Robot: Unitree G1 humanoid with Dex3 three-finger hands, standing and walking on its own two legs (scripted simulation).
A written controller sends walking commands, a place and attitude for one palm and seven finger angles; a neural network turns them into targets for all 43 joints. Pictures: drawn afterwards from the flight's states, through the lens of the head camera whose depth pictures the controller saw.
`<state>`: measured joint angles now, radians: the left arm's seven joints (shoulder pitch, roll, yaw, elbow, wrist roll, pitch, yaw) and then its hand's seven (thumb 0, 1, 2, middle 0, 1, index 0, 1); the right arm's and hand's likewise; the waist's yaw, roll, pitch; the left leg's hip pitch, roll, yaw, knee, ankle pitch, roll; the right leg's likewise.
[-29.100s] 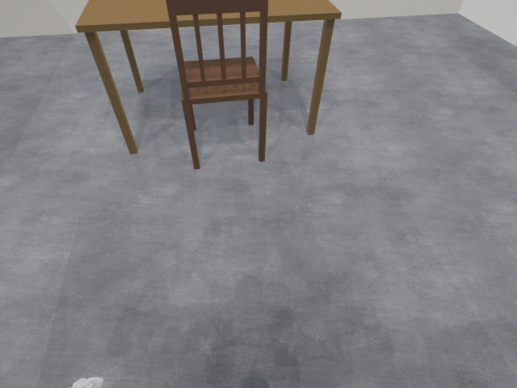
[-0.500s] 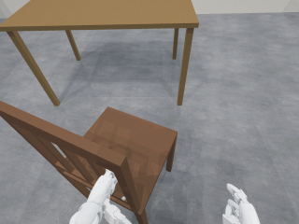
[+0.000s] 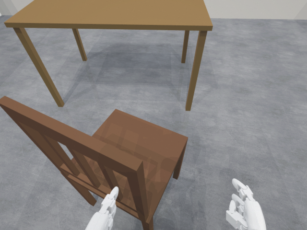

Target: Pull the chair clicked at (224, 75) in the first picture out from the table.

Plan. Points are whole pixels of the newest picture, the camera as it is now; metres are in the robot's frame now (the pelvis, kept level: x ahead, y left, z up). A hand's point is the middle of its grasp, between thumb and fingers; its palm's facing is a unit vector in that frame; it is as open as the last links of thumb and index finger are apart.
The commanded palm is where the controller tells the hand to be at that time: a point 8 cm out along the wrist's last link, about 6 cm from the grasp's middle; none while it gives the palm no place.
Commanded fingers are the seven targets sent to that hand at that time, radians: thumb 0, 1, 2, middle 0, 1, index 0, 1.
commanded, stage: draw the fingers out of the gap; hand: left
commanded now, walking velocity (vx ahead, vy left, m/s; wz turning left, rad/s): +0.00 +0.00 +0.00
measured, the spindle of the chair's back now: (86, 167) +0.30 +0.22 -0.04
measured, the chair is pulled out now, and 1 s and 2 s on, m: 0.68 0.68 0.68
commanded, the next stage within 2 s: draw the hand back to the body in 0.28 s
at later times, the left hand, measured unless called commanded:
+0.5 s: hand out of the picture +0.08 +0.12 +0.01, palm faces -0.01 -1.00 -0.03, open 16.6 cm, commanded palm +0.05 +0.14 +0.03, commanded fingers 0.00 -0.55 0.20 0.00 0.00 0.00 0.00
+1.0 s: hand out of the picture +0.11 +0.16 +0.10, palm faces +0.11 -0.96 -0.25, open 16.7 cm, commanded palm +0.08 +0.22 +0.13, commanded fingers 0.00 -0.15 0.39 -0.05 -0.08 -0.05 -0.08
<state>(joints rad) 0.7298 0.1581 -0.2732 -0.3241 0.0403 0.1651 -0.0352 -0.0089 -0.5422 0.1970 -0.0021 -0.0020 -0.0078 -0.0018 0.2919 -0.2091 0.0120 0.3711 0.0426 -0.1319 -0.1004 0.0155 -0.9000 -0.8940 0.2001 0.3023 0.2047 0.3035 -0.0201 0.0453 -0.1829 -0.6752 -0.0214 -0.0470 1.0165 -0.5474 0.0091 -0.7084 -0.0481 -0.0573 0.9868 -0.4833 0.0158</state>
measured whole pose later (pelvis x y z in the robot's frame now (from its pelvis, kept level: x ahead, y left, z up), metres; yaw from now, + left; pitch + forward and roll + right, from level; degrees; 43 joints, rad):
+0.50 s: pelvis -0.01 +0.01 -0.01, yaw +0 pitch +12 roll -2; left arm 1.01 0.14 -0.20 -0.46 0.01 0.07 0.00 -0.12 -0.36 0.30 0.00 0.00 -0.01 0.00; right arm 0.33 -0.20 -0.01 0.31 0.05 -0.19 -0.09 0.02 -0.90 -0.89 0.20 0.30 0.20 0.30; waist -0.01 0.02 -0.21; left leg -0.72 -0.02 -0.05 1.10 -0.58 0.02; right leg -0.74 -0.05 -0.06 1.03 -0.50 0.03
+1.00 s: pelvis -0.02 +0.00 +0.00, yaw +0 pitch +8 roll -2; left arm 0.90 0.27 0.00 -0.63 -0.07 -0.09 0.04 -0.01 -0.38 0.28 -0.02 -0.03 -0.02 -0.02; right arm 0.29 -0.17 0.00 0.42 0.06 -0.13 -0.13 0.02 -0.90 -0.89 0.20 0.30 0.20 0.30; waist 0.06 0.07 -0.16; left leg -0.64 -0.01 -0.05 1.05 -0.55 0.01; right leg -0.66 -0.04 -0.06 0.99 -0.47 0.02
